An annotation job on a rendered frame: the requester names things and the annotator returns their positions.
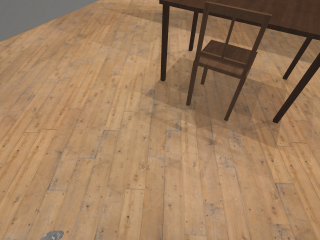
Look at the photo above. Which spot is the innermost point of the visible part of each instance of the chair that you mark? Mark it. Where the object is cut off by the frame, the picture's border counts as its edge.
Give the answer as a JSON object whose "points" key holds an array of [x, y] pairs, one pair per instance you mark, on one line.
{"points": [[222, 57]]}

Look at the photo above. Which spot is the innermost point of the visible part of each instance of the left robot hand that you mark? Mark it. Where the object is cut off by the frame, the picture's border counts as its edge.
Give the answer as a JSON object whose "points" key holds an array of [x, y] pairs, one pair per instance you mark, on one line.
{"points": [[56, 235]]}

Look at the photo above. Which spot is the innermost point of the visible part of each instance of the table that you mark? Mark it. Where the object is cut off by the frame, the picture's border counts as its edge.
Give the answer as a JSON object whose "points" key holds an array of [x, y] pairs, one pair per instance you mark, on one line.
{"points": [[297, 17]]}

